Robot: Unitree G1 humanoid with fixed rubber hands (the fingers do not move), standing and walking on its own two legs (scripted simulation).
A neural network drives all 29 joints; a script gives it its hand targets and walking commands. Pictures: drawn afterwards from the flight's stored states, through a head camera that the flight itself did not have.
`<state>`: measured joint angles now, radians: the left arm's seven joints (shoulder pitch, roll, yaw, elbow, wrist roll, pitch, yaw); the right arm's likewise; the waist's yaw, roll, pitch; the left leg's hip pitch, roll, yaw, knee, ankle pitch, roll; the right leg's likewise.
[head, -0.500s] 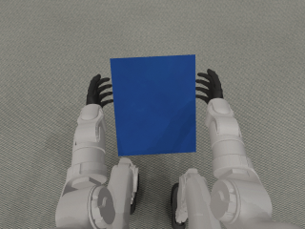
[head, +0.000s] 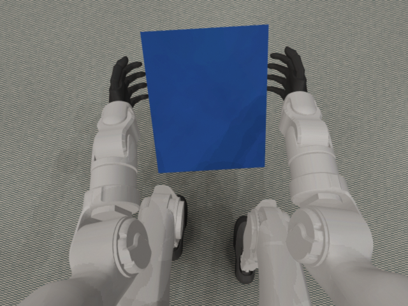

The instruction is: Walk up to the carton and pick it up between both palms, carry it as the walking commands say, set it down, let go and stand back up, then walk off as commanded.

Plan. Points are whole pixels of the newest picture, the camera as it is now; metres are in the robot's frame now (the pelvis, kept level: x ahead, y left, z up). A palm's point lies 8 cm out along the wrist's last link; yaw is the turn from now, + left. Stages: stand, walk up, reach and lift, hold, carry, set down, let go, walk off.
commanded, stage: set down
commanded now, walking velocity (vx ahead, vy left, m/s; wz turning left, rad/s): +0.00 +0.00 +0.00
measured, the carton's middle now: (207, 100) +0.51 +0.06 -0.19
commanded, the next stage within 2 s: none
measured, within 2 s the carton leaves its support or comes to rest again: neither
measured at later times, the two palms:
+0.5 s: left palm (135, 104) +0.48 +0.21 -0.18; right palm (277, 99) +0.52 -0.10 -0.18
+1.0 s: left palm (138, 101) +0.51 +0.23 -0.24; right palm (266, 103) +0.54 -0.09 -0.26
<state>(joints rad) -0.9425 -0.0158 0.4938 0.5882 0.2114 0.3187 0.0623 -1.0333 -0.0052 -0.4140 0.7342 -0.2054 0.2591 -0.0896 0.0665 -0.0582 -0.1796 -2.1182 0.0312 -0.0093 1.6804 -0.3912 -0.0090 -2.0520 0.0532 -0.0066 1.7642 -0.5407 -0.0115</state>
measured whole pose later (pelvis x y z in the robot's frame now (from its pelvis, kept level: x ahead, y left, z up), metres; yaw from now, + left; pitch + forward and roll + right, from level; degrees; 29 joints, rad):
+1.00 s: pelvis +0.00 +0.00 -0.10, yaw +0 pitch +46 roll +0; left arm -1.27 0.18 0.41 0.86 0.07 0.23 0.04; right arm -1.29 -0.18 -0.27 0.91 -0.07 0.21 -0.11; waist 0.11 -0.02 0.11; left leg -2.37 0.02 -0.01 2.03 -0.45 -0.02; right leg -2.30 0.06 -0.01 2.13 -0.62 -0.01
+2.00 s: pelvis +0.01 +0.01 -0.12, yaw +1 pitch +43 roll +1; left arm -1.36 0.32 0.42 1.02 -0.04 0.13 -0.01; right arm -1.42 -0.14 -0.34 0.94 -0.17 0.15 -0.02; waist 0.07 0.02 0.24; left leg -2.38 0.02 0.00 2.13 -0.50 -0.01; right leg -2.30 0.07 0.01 2.23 -0.68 0.00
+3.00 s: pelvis +0.01 +0.00 -0.13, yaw +0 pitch +38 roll +1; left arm -1.43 0.35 0.29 1.24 -0.10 0.04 0.01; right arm -1.44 -0.25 -0.13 1.11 0.00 0.07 -0.06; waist 0.08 0.00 0.36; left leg -2.33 0.02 0.00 2.19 -0.52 -0.01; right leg -2.25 0.08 0.00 2.29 -0.69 0.00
